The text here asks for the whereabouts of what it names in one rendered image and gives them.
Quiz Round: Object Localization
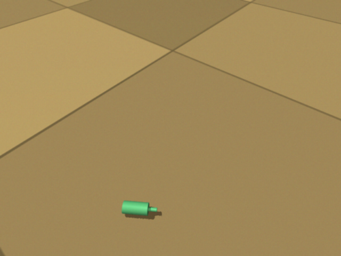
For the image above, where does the bottle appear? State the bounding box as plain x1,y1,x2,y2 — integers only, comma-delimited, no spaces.
121,201,157,216

